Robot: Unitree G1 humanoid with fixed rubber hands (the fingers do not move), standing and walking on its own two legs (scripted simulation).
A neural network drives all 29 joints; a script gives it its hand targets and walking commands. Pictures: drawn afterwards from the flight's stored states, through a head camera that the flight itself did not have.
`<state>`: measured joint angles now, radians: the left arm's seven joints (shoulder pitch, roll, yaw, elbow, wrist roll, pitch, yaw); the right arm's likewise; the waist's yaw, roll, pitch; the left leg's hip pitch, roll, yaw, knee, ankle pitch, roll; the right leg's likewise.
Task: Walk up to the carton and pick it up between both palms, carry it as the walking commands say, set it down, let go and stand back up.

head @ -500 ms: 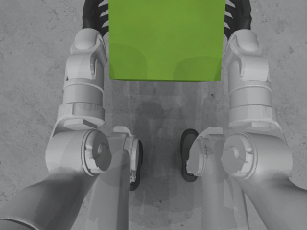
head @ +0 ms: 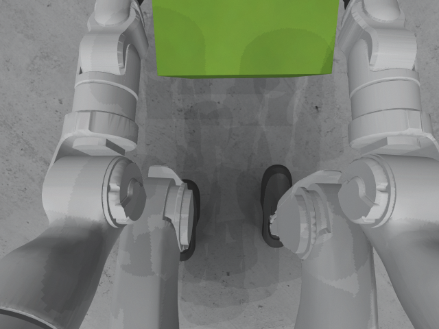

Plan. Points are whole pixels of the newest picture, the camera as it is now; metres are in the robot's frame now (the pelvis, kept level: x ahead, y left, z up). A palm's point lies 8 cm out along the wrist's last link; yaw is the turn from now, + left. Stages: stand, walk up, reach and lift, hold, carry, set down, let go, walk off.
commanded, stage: set down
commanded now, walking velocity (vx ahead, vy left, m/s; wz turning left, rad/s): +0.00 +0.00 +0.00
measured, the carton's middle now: (241, 9) +0.55 -0.02 -0.23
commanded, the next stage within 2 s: none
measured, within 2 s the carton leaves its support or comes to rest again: rests again in 0.92 s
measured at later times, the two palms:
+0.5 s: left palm (130, 0) +0.55 +0.14 -0.17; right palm out of the picture +0.55 -0.16 -0.16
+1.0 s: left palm (137, 2) +0.55 +0.13 -0.19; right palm out of the picture +0.56 -0.17 -0.18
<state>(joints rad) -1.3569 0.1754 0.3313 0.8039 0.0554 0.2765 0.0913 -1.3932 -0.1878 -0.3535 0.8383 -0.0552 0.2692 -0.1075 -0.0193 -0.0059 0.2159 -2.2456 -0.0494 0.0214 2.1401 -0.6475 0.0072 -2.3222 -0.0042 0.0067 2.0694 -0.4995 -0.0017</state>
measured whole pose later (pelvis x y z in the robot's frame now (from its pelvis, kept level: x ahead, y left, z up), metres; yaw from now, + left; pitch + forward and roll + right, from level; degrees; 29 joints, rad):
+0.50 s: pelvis -0.01 +0.00 -0.02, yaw +1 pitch +40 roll +1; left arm -1.42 0.22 0.27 0.91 0.01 0.26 0.09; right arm -1.45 -0.23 -0.34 0.93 -0.05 0.25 -0.08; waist -0.03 -0.01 0.28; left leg -2.26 -0.06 0.02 2.21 -0.64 0.00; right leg -2.33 0.01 0.02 2.14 -0.50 0.01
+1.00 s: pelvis +0.00 +0.00 -0.03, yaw +1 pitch +37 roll +0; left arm -1.45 0.21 0.28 0.91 0.02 0.24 0.05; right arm -1.48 -0.28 -0.34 0.98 -0.01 0.22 -0.06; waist -0.02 -0.02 0.35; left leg -2.24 -0.07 0.01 2.25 -0.66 -0.01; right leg -2.32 0.01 0.01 2.18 -0.52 0.00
